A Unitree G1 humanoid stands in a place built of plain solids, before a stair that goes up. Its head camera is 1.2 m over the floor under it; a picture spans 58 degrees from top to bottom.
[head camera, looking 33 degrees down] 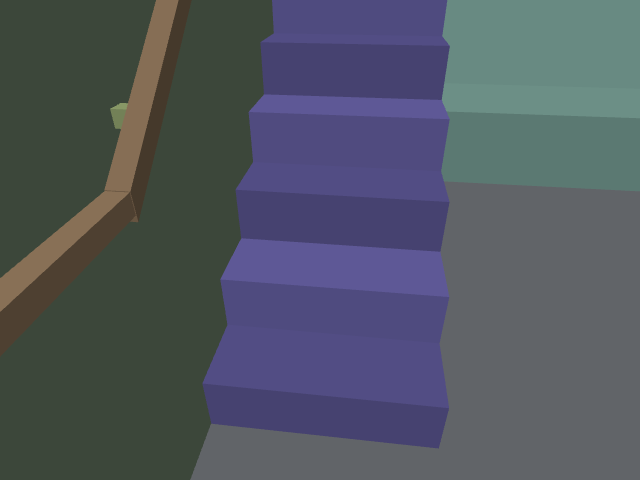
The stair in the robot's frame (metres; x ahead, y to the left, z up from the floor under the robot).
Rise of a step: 0.19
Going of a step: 0.24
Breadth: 0.69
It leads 7 degrees to the right of straight ahead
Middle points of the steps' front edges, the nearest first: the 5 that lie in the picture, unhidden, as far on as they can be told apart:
0.77 -0.01 0.19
1.01 -0.03 0.38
1.24 -0.06 0.56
1.47 -0.09 0.75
1.70 -0.12 0.94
